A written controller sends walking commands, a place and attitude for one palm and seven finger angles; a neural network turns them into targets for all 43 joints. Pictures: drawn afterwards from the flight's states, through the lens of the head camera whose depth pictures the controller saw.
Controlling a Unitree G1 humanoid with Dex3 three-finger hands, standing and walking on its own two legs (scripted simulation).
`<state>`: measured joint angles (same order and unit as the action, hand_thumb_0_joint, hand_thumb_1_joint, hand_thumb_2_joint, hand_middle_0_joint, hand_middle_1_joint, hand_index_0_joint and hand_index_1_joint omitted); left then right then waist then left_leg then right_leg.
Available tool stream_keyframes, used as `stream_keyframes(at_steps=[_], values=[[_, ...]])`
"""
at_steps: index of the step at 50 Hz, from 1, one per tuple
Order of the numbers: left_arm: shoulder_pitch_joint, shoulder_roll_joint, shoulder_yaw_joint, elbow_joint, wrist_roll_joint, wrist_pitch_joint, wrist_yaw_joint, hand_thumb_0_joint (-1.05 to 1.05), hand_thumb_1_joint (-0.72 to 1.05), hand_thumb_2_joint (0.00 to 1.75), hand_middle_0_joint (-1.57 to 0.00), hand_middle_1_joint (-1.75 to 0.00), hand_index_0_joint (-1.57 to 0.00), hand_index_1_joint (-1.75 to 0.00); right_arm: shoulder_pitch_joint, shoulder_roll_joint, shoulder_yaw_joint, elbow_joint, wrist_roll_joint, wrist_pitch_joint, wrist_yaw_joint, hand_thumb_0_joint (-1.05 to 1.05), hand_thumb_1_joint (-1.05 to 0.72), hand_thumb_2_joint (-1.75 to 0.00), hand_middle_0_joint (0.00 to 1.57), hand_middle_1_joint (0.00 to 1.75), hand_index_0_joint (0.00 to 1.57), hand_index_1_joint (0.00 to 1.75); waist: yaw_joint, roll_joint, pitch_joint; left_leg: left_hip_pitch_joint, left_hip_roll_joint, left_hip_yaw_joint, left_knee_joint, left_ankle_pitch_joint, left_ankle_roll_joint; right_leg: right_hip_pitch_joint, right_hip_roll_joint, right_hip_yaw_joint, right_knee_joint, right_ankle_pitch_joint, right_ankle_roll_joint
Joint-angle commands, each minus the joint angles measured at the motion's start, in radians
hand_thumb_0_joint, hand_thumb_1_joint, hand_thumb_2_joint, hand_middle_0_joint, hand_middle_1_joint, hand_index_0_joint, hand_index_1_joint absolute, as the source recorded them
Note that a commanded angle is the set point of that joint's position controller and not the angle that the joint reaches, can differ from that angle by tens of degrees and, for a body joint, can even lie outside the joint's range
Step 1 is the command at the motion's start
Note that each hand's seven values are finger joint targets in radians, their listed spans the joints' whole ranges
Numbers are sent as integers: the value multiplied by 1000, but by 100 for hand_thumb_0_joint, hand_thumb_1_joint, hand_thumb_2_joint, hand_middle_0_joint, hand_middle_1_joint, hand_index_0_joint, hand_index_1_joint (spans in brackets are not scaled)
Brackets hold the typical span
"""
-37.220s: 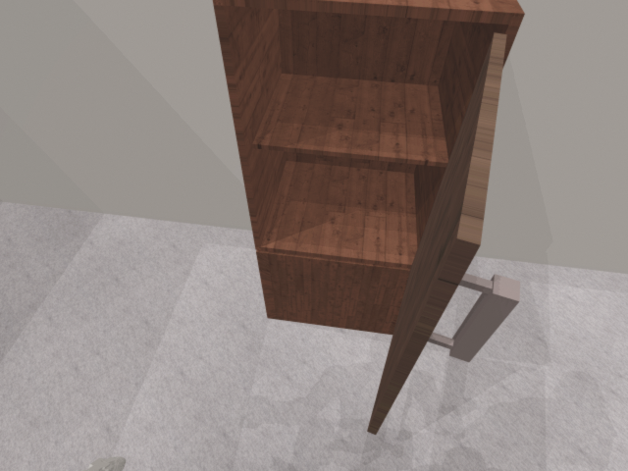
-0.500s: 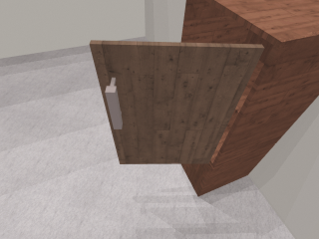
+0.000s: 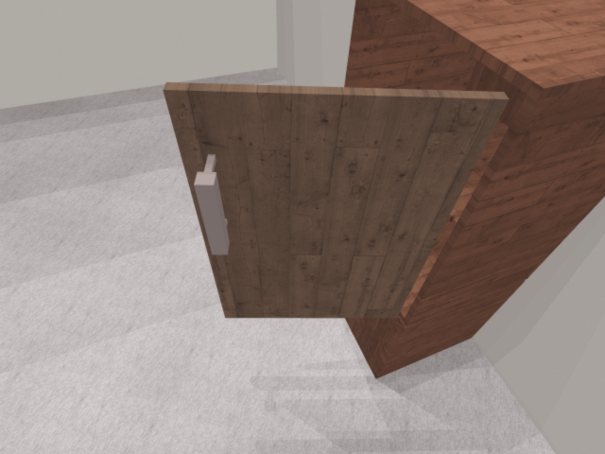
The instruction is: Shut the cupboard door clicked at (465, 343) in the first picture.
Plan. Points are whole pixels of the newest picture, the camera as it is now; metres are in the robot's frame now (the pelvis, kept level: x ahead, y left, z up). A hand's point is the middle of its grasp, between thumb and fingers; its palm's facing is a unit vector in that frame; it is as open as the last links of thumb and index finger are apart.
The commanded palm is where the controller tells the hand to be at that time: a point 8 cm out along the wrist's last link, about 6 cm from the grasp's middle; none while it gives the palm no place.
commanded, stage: come to a stop and stand still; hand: left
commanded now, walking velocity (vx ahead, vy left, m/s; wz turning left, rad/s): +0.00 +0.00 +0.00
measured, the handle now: (216, 206) +0.43 +0.16 +0.07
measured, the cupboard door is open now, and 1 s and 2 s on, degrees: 69 69 69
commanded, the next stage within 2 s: look again from close up in 0.02 s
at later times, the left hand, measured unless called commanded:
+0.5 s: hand out of the picture +0.01 +0.20 -0.18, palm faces -0.01 -0.97 -0.23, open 7.4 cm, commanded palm none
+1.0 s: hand (148, 416) +0.17 +0.20 -0.01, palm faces +0.11 -0.99 -0.02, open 6.8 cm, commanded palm +0.09 +0.26 -0.05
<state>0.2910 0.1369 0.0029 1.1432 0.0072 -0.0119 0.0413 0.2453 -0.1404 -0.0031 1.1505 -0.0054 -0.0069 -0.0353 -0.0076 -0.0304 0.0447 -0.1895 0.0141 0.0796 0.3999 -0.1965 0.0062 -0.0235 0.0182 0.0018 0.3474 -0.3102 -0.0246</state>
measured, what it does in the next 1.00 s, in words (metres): lowers itself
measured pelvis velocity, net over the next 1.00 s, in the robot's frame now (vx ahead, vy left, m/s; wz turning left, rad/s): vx -0.05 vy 0.01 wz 0.02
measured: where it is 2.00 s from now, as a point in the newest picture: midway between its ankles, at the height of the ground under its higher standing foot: outside the picture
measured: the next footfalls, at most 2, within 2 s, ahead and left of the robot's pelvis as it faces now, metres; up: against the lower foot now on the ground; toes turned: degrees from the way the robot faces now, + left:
none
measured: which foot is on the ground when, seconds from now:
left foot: down 0.00-1.00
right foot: down 0.00-1.00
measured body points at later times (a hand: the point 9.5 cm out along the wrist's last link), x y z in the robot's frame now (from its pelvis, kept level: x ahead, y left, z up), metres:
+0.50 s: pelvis -0.01 +0.02 -0.01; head -0.01 +0.02 +0.44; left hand +0.02 +0.25 -0.16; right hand +0.02 -0.21 -0.17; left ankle +0.01 +0.11 -0.74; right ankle -0.08 -0.10 -0.74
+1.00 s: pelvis -0.05 +0.01 -0.06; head -0.03 +0.01 +0.39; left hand +0.15 +0.25 -0.01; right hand +0.12 -0.24 -0.13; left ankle +0.01 +0.11 -0.74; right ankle -0.06 -0.09 -0.74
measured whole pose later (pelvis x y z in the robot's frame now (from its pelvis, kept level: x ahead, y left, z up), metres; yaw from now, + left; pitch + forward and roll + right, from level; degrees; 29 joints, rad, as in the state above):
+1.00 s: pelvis -0.05 +0.01 -0.06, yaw +1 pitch +10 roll +0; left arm 0.34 0.17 0.16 0.15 -0.24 -0.52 -0.18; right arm 0.21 -0.23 -0.05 0.67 0.01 -0.30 0.01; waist -0.03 -0.01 -0.14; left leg -0.75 0.01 0.06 0.93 -0.34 0.03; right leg -0.64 0.00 -0.04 0.98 -0.51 -0.03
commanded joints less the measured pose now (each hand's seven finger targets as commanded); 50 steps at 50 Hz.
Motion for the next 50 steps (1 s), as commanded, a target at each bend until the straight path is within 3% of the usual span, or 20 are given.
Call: stream_keyframes(at_steps=[1, 5, 6, 7, 8, 10, 16, 22, 35, 36, 37, 38, 39, 40, 41, 43, 46, 47, 48, 50], values=[[91, 86, 8, -16, 2, -2, 7, 0, 90, 90, -20, -30, -20, -30, 67, -102, -14, -14, -5, -2, -8, 0, -90, -90, 20, 30, 20, 30, 1, 4, 30, 86, 96, -98, -33, 230, 10, -118, -125, 77, -57, 327, -6], [87, 92, 9, -19, 2, -2, 7, 0, 90, 90, -20, -30, -20, -30, 68, -103, -14, -12, -4, -4, -8, 0, -90, -90, 20, 30, 20, 30, 2, 17, 20, 91, 96, -98, -30, 249, 11, -105, -125, 78, -55, 343, -6], [148, 112, 1, -27, 26, -45, 43, 0, 90, 90, -20, -30, -20, -30, -22, -129, -12, -97, 1, -30, 8, 0, -90, -90, 20, 30, 20, 30, 30, 87, 34, 51, 86, -44, 210, 360, -2, -201, -162, 128, -23, 699, 32], [92, 159, 14, -78, 16, -49, 38, 0, 90, 90, -20, -30, -20, -30, 50, -84, -11, -117, -6, -23, 15, 0, -90, -90, 20, 30, 20, 30, -29, 64, -18, -7, 73, -73, 168, 82, 12, -137, -183, 129, 27, 624, -8], [55, 138, 7, -96, 12, -48, 31, 0, 90, 90, -20, -30, -20, -30, 78, -91, -13, -118, -7, -20, 15, 0, -90, -90, 20, 30, 20, 30, -35, 42, -44, -25, 74, -74, 140, 41, 14, -136, -152, 112, 58, 483, -28], [92, 133, 13, -106, 6, -56, 26, 0, 90, 90, -20, -30, -20, -30, 98, -99, -11, -130, -10, -33, 10, 0, -90, -90, 20, 30, 20, 30, -18, 57, -142, 31, 77, -79, 158, 278, 27, -78, -131, 88, 127, 643, -36], [85, 121, 2, -121, 5, -24, 21, 0, 90, 90, -20, -30, -20, -30, 65, -121, -12, -152, -8, -24, 4, 0, -90, -90, 20, 30, 20, 30, -1, -13, -17, -1, 90, -91, 106, 216, 37, -178, -98, 83, 110, 352, -25], [61, 146, -1, -135, 7, -6, 10, 0, 90, 90, -20, -30, -20, -30, 38, -148, -15, -151, -11, -18, 12, 0, -90, -90, 20, 30, 20, 30, 5, 33, 47, -35, 94, -122, 5, 6, 46, -244, -76, 85, 67, 22, -20], [58, 181, 1, -119, 9, -10, -1, 0, 90, 90, -20, -30, -20, -30, 10, -186, -22, -129, -6, -31, 12, 0, -90, -90, 20, 30, 20, 30, 13, 16, -20, 28, 105, -113, -12, 75, 51, -223, -96, 93, 50, 104, -12], [109, 139, -5, -106, 24, -21, 34, 0, 90, 90, -20, -30, -20, -30, -43, -185, -18, -191, 1, -24, 18, 0, -90, -90, 20, 30, 20, 30, 24, 19, 53, -29, 119, -92, 168, 171, 21, -272, -136, 131, -3, 263, 6], [-760, 754, 436, -1734, -100, -288, 57, 0, 90, 90, -20, -30, -20, -30, 74, -364, -66, -444, 29, -207, -64, 0, -90, -90, 20, 30, 20, 30, -146, 83, -338, 320, 57, -134, 176, 315, 29, -333, -33, -51, 239, 367, -1], [-51, 244, 49, -1430, -121, -220, 52, 0, 90, 90, -22, -32, -22, -32, 4, -244, -14, -457, 66, -292, -83, 0, -90, -90, 20, 30, 20, 30, -16, 414, -564, 446, 97, -168, 121, 519, 0, -392, 4, -86, 366, 161, 6], [203, 62, -1, -1386, -171, -93, 61, 0, 90, 90, -24, -34, -24, -34, -11, -205, -25, -462, 43, -334, -64, 0, -90, -90, 20, 30, 20, 30, 8, 431, -516, 359, 97, -177, 67, 595, -57, -382, 4, -93, 411, 34, 6], [106, 54, -8, -1286, -162, -79, 73, 0, 90, 90, -25, -36, -25, -36, 10, -199, -27, -429, 56, -353, -39, 0, -90, -90, 20, 30, 20, 30, -49, 204, -286, 162, 87, -194, 59, 403, -47, -485, -7, -76, 414, -18, 22], [57, 31, 4, -1254, -162, -115, 62, 0, 90, 90, -27, -38, -27, -38, -6, -220, -56, -467, 43, -356, -24, 0, -90, -90, 20, 30, 20, 30, -61, 97, -101, -2, 67, -195, 89, 162, -30, -533, -8, -89, 347, -63, 15], [192, 64, 111, -1044, -183, -233, 14, 0, 90, 90, -31, -42, -31, -42, -53, -225, -69, -518, 29, -357, -6, 0, -90, -90, 20, 30, 20, 30, -24, -122, -3, -278, 9, -162, 211, -187, -17, -615, -12, -111, 275, -128, 7], [370, 74, 210, -945, -246, -492, -167, 0, 90, 90, -36, -48, -36, -48, -97, -216, -88, -578, 6, -342, 33, 0, -90, -90, 20, 30, 20, 30, 69, -202, -178, -426, -15, -105, 443, -13, -24, -675, -6, -88, 474, 16, -7], [364, 72, 205, -945, -266, -576, -244, 0, 90, 90, -38, -50, -38, -50, -117, -220, -95, -598, 2, -336, 41, 0, -90, -90, 20, 30, 20, 30, 72, -213, -204, -501, -23, -97, 500, -41, -28, -712, -10, -64, 531, -1, -5], [338, 99, 215, -980, -282, -635, -312, 0, 90, 90, -40, -52, -40, -52, -131, -224, -100, -634, 7, -332, 46, 0, -90, -90, 20, 30, 20, 30, 77, -146, -230, -538, -26, -87, 540, -72, -25, -738, -16, -33, 562, -38, -8], [305, 183, 257, -1061, -301, -605, -368, 0, 90, 90, -44, -56, -44, -56, -152, -231, -96, -720, 25, -312, 46, 0, -90, -90, 20, 30, 20, 30, 103, 40, -285, -552, -36, -60, 561, -128, -9, -720, -30, 38, 550, -144, -15]])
